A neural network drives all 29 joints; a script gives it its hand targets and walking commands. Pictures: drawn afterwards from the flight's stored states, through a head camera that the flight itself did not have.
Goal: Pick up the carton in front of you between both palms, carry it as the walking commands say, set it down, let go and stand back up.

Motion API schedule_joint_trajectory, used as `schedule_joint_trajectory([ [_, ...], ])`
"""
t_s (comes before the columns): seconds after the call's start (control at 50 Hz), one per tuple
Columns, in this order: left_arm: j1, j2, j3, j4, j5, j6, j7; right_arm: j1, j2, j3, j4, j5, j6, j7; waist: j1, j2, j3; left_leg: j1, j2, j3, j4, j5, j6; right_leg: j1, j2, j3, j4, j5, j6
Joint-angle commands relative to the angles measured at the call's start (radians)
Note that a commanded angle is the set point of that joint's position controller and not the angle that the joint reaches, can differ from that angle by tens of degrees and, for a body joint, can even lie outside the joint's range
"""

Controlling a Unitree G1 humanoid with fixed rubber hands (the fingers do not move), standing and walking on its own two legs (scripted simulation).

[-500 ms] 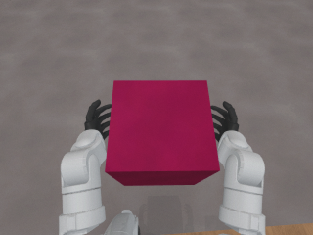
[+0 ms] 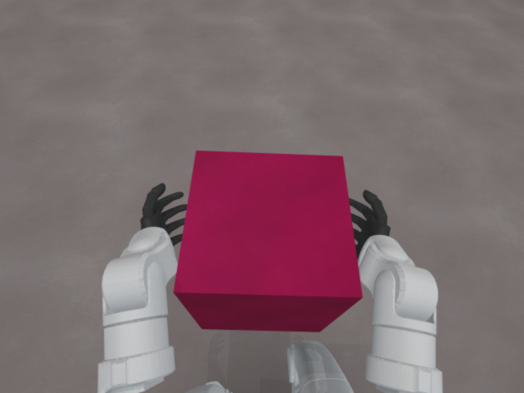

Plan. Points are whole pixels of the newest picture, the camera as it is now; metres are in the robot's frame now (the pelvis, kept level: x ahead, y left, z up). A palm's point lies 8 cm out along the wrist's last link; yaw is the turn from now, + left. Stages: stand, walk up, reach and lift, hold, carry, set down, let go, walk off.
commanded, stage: carry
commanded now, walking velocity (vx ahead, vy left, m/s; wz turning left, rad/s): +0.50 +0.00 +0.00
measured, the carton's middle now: (265, 251) +0.33 -0.02 -0.01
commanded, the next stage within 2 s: none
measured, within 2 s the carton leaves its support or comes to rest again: neither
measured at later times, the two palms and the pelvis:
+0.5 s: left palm (140, 63) +0.63 +0.19 +0.12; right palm (309, 59) +0.66 -0.11 +0.12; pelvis +0.35 +0.01 +0.04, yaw +4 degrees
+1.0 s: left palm out of the picture +0.90 +0.25 +0.12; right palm out of the picture +0.89 -0.05 +0.12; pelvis +0.68 +0.10 +0.04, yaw +1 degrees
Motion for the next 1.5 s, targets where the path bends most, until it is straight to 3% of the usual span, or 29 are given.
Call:
schedule_joint_trajectory([
  [0.0, -0.499, -0.707, -0.616, -0.088, -0.081, -0.078, -0.021, -0.57, 0.742, 0.683, -0.122, 0.173, -0.067, 0.032, -0.002, 0.129, -0.546, 0.531, 0.305, -0.435, -0.233, 0.571, 0.091, -0.175, -0.031, -0.014, -0.08, 0.085, 0.001],
  [0.16, -0.384, -0.75, -0.635, -0.011, -0.03, -0.142, -0.049, -0.433, 0.778, 0.694, -0.011, 0.089, -0.13, 0.046, -0.034, 0.1, -0.406, 0.636, 0.167, -0.199, -0.246, 1.045, -0.028, -0.019, 0.083, -0.195, -0.759, 0.372, -0.027],
  [0.22, -0.394, -0.735, -0.639, -0.014, -0.042, -0.148, -0.05, -0.41, 0.759, 0.676, 0.003, 0.063, -0.139, 0.037, 0.008, 0.161, -0.444, 0.543, 0.193, -0.133, -0.154, 1.24, -0.098, 0.384, 0.148, -0.248, -0.949, 0.466, -0.043],
  [0.24, -0.403, -0.731, -0.64, -0.019, -0.042, -0.15, -0.05, -0.412, 0.746, 0.67, -0.005, 0.054, -0.138, 0.032, 0.05, 0.143, -0.5, 0.477, 0.185, -0.075, 0.0, 1.193, -0.133, 0.589, 0.134, -0.246, -1.028, 0.516, -0.045],
  [0.26, -0.382, -0.726, -0.63, -0.017, -0.039, -0.149, -0.049, -0.453, 0.73, 0.668, -0.025, 0.051, -0.136, 0.026, 0.101, 0.098, -0.548, 0.297, 0.161, -0.072, 0.188, 0.94, -0.15, 0.824, 0.035, -0.115, -1.023, 0.484, -0.068],
  [0.28, -0.395, -0.696, -0.613, -0.019, -0.038, -0.147, -0.043, -0.467, 0.732, 0.669, -0.034, 0.053, -0.128, 0.023, 0.075, -0.153, -0.634, -0.001, 0.051, -0.085, 0.46, 0.078, -0.188, 1.102, -0.302, 0.304, -0.899, 0.765, -0.211],
  [0.3, -0.354, -0.676, -0.608, 0.004, -0.049, -0.139, -0.036, -0.437, 0.694, 0.662, -0.03, 0.058, -0.119, 0.016, 0.116, -0.197, -0.686, -0.204, -0.046, -0.157, 0.694, -0.171, -0.185, 1.172, -0.376, 0.602, -1.047, 0.513, -0.341],
  [0.32, -0.341, -0.679, -0.622, -0.011, -0.062, -0.131, -0.032, -0.436, 0.692, 0.656, -0.042, 0.062, -0.116, 0.006, 0.104, -0.122, -0.611, -0.291, 0.026, -0.206, 0.701, -0.114, -0.144, 1.107, -0.336, 0.539, -1.095, 0.364, -0.306],
  [0.36, -0.413, -0.723, -0.678, -0.069, -0.114, -0.12, -0.036, -0.428, 0.692, 0.623, -0.062, 0.05, -0.108, -0.009, 0.071, 0.024, -0.496, -0.255, 0.095, -0.191, 0.528, -0.028, -0.135, 0.921, -0.3, 0.362, -1.157, 0.433, -0.214],
  [0.38, -0.42, -0.729, -0.702, -0.1, -0.137, -0.111, -0.042, -0.394, 0.684, 0.614, -0.064, 0.041, -0.097, -0.011, 0.068, 0.04, -0.474, -0.2, 0.118, -0.188, 0.433, 0.0, -0.143, 0.844, -0.278, 0.3, -1.183, 0.397, -0.183],
  [0.56, -0.074, -0.658, -0.715, -0.326, -0.146, 0.039, -0.075, -0.121, 0.686, 0.699, -0.276, 0.074, 0.052, 0.013, 0.073, -0.148, -0.358, -0.064, 0.089, 0.007, -0.186, 0.26, -0.194, 0.801, -0.156, -0.046, -1.237, 0.604, -0.068],
  [0.64, 0.024, -0.638, -0.712, -0.416, -0.14, 0.097, -0.077, -0.068, 0.669, 0.738, -0.399, 0.111, 0.118, 0.029, 0.081, -0.164, -0.291, -0.008, 0.09, 0.054, -0.29, 0.305, -0.179, 0.802, -0.165, -0.078, -1.197, 0.58, -0.051],
  [0.68, 0.056, -0.623, -0.724, -0.463, -0.14, 0.124, -0.076, -0.006, 0.65, 0.735, -0.432, 0.113, 0.145, 0.034, 0.06, -0.113, -0.324, 0.217, 0.051, 0.116, -0.342, 0.262, -0.161, 0.719, -0.137, -0.146, -1.019, 0.646, -0.019],
  [0.7, 0.074, -0.608, -0.731, -0.485, -0.142, 0.137, -0.077, 0.031, 0.642, 0.729, -0.442, 0.109, 0.158, 0.036, 0.047, -0.075, -0.379, 0.413, 0.089, 0.076, -0.319, 0.209, -0.143, 0.598, -0.113, -0.184, -0.859, 0.608, 0.004],
  [0.72, 0.078, -0.593, -0.741, -0.52, -0.151, 0.151, -0.079, 0.066, 0.622, 0.721, -0.455, 0.101, 0.168, 0.036, 0.031, 0.114, -0.43, 0.577, 0.309, -0.272, -0.407, 0.058, -0.074, 0.384, -0.046, -0.199, -0.584, 0.38, 0.048],
  [0.74, 0.072, -0.595, -0.769, -0.565, -0.165, 0.163, -0.085, 0.08, 0.634, 0.726, -0.456, 0.102, 0.171, 0.037, 0.028, 0.35, -0.462, 0.759, 0.499, -0.619, -0.482, 0.08, 0.053, 0.089, 0.056, -0.153, -0.341, -0.033, 0.068],
  [0.78, 0.049, -0.638, -0.8, -0.57, -0.181, 0.171, -0.099, 0.078, 0.671, 0.736, -0.489, 0.114, 0.175, 0.053, 0.026, 0.216, -0.407, 0.647, 0.471, -0.515, -0.468, 0.347, 0.069, 0.003, -0.032, -0.02, -0.155, -0.082, 0.024],
  [0.82, 0.064, -0.69, -0.803, -0.549, -0.172, 0.163, -0.113, 0.038, 0.703, 0.765, -0.518, 0.125, 0.169, 0.072, 0.04, 0.062, -0.381, 0.507, 0.433, -0.36, -0.504, 0.325, 0.001, 0.066, -0.095, 0.002, -0.259, 0.045, 0.02],
  [0.86, 0.097, -0.705, -0.801, -0.53, -0.152, 0.153, -0.117, 0.041, 0.708, 0.791, -0.523, 0.137, 0.164, 0.088, 0.043, 0.106, -0.349, 0.428, 0.385, -0.252, -0.563, 0.21, -0.04, 0.117, -0.086, -0.039, -0.398, 0.117, 0.029],
  [0.92, 0.151, -0.686, -0.791, -0.51, -0.119, 0.147, -0.108, 0.088, 0.672, 0.799, -0.507, 0.143, 0.164, 0.099, 0.041, 0.144, -0.288, 0.41, 0.349, -0.157, -0.621, 0.181, -0.035, 0.107, -0.08, -0.094, -0.582, 0.204, 0.057],
  [1.1, 0.156, -0.565, -0.772, -0.554, -0.131, 0.172, -0.077, 0.128, 0.553, 0.756, -0.523, 0.114, 0.185, 0.057, 0.036, 0.18, -0.154, 0.477, 0.306, -0.014, -0.544, 0.488, -0.061, 0.18, -0.031, -0.213, -0.916, 0.36, 0.025],
  [1.16, 0.18, -0.532, -0.749, -0.54, -0.134, 0.178, -0.069, 0.12, 0.527, 0.751, -0.533, 0.108, 0.196, 0.041, 0.065, 0.144, -0.255, 0.422, 0.247, 0.087, -0.239, 0.732, -0.112, 0.512, 0.073, -0.306, -0.983, 0.258, 0.005],
  [1.18, 0.191, -0.526, -0.741, -0.536, -0.133, 0.18, -0.068, 0.121, 0.514, 0.751, -0.534, 0.106, 0.199, 0.036, 0.081, 0.083, -0.331, 0.281, 0.217, 0.084, -0.038, 0.615, -0.137, 0.737, 0.014, -0.217, -0.98, 0.203, -0.001],
  [1.2, 0.177, -0.525, -0.737, -0.527, -0.136, 0.18, -0.068, 0.122, 0.513, 0.766, -0.567, 0.111, 0.204, 0.036, 0.091, -0.18, -0.43, -0.006, 0.118, 0.058, 0.298, 0.357, -0.192, 0.961, -0.281, 0.265, -1.097, 0.01, -0.129],
  [1.22, 0.203, -0.554, -0.745, -0.516, -0.152, 0.179, -0.074, 0.111, 0.513, 0.779, -0.588, 0.119, 0.208, 0.041, 0.081, -0.319, -0.441, -0.176, 0.023, -0.023, 0.506, -0.099, -0.198, 1.005, -0.384, 0.543, -1.252, 0.153, -0.203],
  [1.26, 0.155, -0.636, -0.771, -0.55, -0.173, 0.172, -0.099, 0.101, 0.625, 0.792, -0.552, 0.125, 0.199, 0.056, 0.077, -0.134, -0.433, -0.232, 0.135, -0.149, 0.629, -0.063, -0.142, 0.914, -0.351, 0.335, -1.184, 0.396, -0.181],
  [1.3, 0.109, -0.704, -0.808, -0.568, -0.183, 0.154, -0.124, 0.097, 0.707, 0.795, -0.531, 0.114, 0.181, 0.075, 0.066, -0.02, -0.397, -0.168, 0.204, -0.174, 0.47, 0.05, -0.132, 0.758, -0.304, 0.176, -1.22, 0.339, -0.104],
  [1.36, 0.123, -0.719, -0.828, -0.556, -0.187, 0.14, -0.15, 0.125, 0.736, 0.802, -0.507, 0.083, 0.159, 0.082, 0.066, -0.083, -0.353, -0.111, 0.19, -0.105, 0.274, 0.115, -0.151, 0.662, -0.262, 0.032, -1.295, 0.234, -0.074],
  [1.48, 0.182, -0.631, -0.801, -0.568, -0.179, 0.146, -0.141, 0.146, 0.672, 0.802, -0.542, 0.081, 0.164, 0.062, 0.065, -0.149, -0.279, -0.049, 0.126, 0.022, -0.1, 0.243, -0.185, 0.679, -0.205, -0.165, -1.226, 0.629, -0.055],
])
